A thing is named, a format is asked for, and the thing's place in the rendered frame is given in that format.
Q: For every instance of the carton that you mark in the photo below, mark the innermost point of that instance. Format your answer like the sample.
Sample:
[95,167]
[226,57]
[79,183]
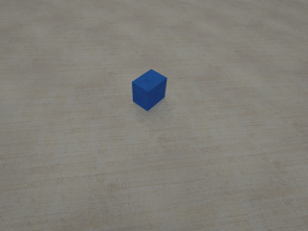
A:
[149,89]

